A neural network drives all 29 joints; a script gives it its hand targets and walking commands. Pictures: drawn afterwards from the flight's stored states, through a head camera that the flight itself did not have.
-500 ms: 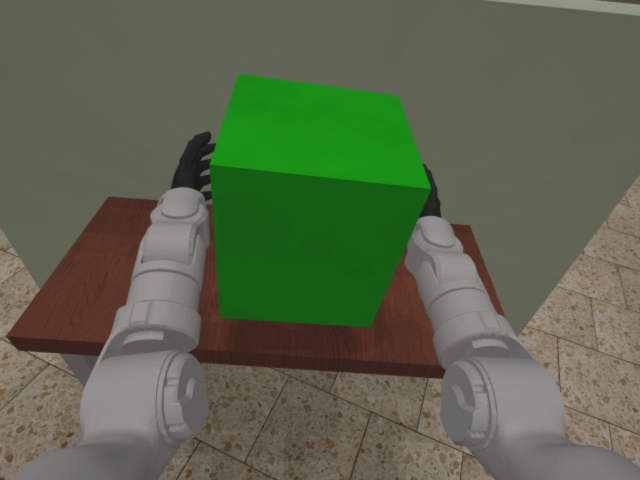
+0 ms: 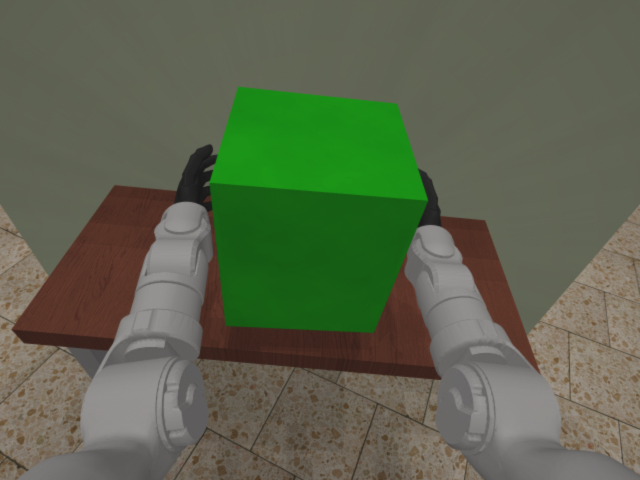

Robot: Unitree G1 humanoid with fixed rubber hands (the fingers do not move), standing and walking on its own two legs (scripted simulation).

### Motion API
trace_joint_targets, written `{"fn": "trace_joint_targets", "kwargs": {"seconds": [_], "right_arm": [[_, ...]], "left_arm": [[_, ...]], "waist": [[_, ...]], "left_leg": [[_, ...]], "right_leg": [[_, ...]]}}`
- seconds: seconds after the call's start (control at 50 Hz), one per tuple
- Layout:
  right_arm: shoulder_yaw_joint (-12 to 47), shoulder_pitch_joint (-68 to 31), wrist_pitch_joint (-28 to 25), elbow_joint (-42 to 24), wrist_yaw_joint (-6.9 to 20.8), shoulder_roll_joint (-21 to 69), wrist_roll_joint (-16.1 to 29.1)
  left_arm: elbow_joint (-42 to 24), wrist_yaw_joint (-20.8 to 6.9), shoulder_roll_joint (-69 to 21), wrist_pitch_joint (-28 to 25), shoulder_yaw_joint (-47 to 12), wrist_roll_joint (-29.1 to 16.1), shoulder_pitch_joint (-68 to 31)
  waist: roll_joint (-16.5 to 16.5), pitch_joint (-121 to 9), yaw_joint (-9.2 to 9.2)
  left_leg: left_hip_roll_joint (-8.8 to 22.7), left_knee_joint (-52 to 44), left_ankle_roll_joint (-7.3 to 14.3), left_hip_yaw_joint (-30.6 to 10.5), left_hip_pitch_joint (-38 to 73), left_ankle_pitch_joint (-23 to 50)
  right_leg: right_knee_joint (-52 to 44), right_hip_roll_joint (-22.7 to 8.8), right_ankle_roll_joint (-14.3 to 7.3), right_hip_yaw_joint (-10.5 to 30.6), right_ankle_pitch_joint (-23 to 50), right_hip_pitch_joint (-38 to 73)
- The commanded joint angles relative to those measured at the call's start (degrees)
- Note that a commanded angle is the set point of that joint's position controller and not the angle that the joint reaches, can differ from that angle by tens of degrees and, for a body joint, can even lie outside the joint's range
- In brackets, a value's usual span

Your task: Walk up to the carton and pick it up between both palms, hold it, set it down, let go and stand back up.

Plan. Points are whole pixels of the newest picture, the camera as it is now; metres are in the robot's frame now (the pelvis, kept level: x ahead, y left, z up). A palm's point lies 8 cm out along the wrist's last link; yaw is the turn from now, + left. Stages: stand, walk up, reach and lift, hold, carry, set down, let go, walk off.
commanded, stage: set down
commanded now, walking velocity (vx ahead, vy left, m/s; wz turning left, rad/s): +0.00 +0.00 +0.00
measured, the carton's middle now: (309, 216) +0.43 +0.05 +0.12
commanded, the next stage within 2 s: none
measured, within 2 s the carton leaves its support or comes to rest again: rests again in 1.26 s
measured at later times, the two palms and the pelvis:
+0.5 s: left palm (200, 222) +0.41 +0.19 +0.12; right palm (420, 241) +0.42 -0.11 +0.10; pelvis +0.00 +0.00 +0.00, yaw -1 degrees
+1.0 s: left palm (204, 238) +0.40 +0.19 +0.09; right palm (417, 259) +0.41 -0.11 +0.08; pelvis +0.00 +0.00 +0.00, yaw -2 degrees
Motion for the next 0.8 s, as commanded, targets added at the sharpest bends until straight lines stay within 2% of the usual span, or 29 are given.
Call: {"fn": "trace_joint_targets", "kwargs": {"seconds": [0.0, 0.32, 0.78], "right_arm": [[16.8, -49.5, -5.56, -13.7, 9.42, 29.49, -0.29], [14.53, -46.85, -7.89, -12.85, 11.18, 30.47, -5.45], [10.73, -41.51, -13.15, -11.18, 12.23, 31.04, -12.4]], "left_arm": [[-8.15, -7.78, -37.5, -4.18, -17.96, -3.36, -41.73], [-4.07, -7.69, -35.5, -7.53, -14.01, -1.13, -39.45], [-1.91, -7.72, -34.99, -12.74, -12.44, 1.31, -36.77]], "waist": [[5.38, -37.82, -0.49], [2.88, -39.81, 1.68], [3.22, -41.83, 2.02]], "left_leg": [[-2.9, 2.24, -5.13, 6.22, 10.85, 32.23], [-2.67, 0.91, -3.66, 7.89, 5.67, 29.69], [-1.89, 0.83, -3.94, 9.09, 3.71, 30.88]], "right_leg": [[2.32, 2.59, 1.54, -2.41, 21.04, 11.99], [3.45, 1.76, 1.89, -1.66, 23.86, 14.16], [4.15, 1.17, 1.78, -2.25, 24.39, 13.0]]}}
